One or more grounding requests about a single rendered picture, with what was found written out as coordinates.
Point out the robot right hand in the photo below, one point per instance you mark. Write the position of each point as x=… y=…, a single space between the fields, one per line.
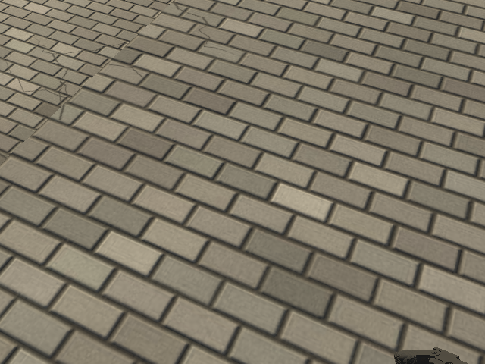
x=435 y=356

